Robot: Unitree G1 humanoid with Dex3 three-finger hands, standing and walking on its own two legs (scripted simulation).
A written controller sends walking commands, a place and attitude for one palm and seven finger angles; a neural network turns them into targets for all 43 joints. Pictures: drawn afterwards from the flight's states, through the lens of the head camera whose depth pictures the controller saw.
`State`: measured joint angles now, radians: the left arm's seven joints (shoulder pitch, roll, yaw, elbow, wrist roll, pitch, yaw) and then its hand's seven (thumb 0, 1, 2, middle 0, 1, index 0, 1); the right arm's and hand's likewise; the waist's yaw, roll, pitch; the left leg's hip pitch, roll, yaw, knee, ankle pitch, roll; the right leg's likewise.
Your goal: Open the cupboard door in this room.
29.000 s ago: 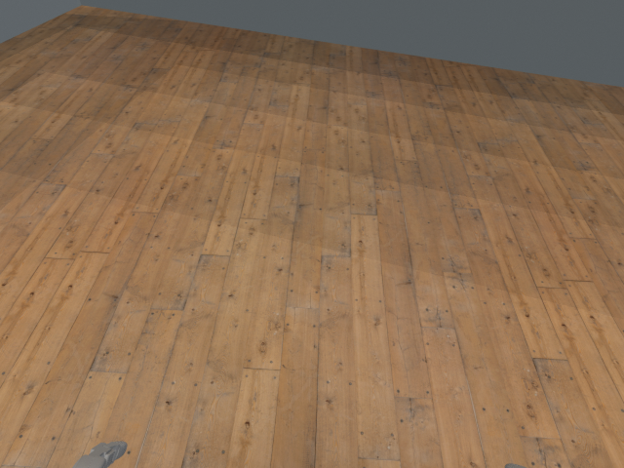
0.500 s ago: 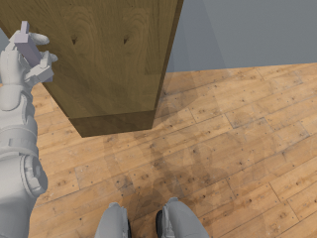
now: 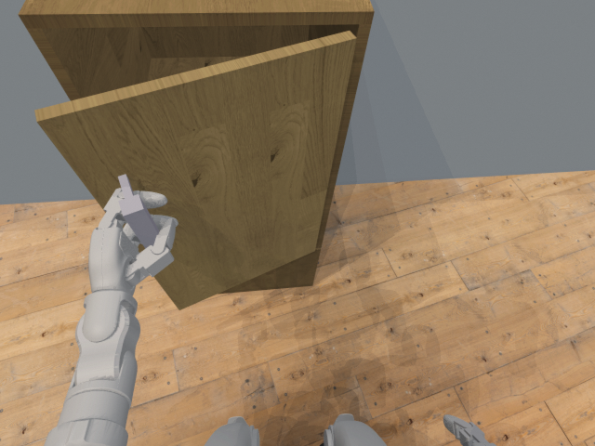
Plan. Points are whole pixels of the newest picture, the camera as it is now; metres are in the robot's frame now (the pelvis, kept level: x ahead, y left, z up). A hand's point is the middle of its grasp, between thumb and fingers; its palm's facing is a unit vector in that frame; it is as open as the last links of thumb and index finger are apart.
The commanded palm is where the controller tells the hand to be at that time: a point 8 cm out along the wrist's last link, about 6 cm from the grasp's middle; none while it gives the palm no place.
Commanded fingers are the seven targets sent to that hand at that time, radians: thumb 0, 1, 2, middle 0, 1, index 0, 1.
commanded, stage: pull the door open along its arc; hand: left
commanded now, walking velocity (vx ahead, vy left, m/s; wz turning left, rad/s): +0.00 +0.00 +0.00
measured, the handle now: (143, 220) +0.41 +0.21 +0.03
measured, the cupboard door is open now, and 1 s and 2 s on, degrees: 21 49 52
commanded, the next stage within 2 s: open thumb and fingers to let go in 0.50 s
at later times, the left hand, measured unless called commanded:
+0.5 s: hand (244, 313) +0.28 +0.07 +0.03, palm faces +0.51 -0.86 -0.01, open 6.1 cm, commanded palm +0.21 +0.10 +0.03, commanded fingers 0.00 0.90 0.90 -0.40 -1.35 -0.40 -1.35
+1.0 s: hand (260, 319) +0.27 +0.05 +0.03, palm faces +0.48 -0.88 -0.03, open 9.8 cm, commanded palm +0.22 +0.09 +0.03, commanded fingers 0.00 -0.50 0.30 -0.30 -1.20 -0.30 -1.20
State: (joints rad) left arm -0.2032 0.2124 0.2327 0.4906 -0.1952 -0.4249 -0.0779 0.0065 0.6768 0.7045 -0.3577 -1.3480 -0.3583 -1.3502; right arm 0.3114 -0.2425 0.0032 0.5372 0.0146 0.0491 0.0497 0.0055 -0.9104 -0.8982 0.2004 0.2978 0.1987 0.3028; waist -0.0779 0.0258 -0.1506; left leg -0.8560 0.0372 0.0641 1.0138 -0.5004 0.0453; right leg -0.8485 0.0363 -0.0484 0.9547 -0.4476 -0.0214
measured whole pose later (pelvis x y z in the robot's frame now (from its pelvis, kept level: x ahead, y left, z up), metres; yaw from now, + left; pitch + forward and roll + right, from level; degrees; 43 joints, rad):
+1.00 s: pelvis -0.02 -0.07 -0.01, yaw +6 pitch +15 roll +2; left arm 0.10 -0.09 -0.15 0.21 0.07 -0.35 0.55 0.00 0.07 0.54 -0.35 -1.26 -0.40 -1.26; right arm 0.18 -0.18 0.00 0.60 -0.07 -0.04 0.00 0.01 -0.91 -0.90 0.20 0.30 0.20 0.30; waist -0.01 0.02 -0.15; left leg -0.81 0.01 -0.03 1.02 -0.46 -0.04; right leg -0.81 0.01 -0.14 1.05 -0.50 -0.12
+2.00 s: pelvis -0.03 -0.02 -0.02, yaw +4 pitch +13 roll -1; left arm 0.26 0.04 -0.23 0.03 0.02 -0.37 0.13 -0.02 -0.50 0.30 -0.18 -0.31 -0.18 -0.32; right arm 0.23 -0.21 0.02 0.45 -0.02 -0.05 0.02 0.01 -0.91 -0.90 0.20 0.30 0.20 0.30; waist -0.01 0.01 -0.13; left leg -0.86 0.00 0.02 1.13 -0.50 0.02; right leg -0.85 0.00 -0.09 1.11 -0.50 -0.05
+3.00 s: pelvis -0.03 -0.03 -0.03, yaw +4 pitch +14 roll -2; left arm 0.58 0.20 0.01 -0.31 -0.19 -0.33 -0.13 -0.02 -0.50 0.30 -0.15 -0.30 -0.15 -0.30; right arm 0.24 -0.21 0.01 0.42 0.03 -0.09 -0.05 0.01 -0.91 -0.90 0.20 0.30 0.20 0.30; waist 0.02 0.05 -0.15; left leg -0.89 0.02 -0.02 1.19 -0.55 0.01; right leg -0.86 0.01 -0.13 1.14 -0.53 -0.06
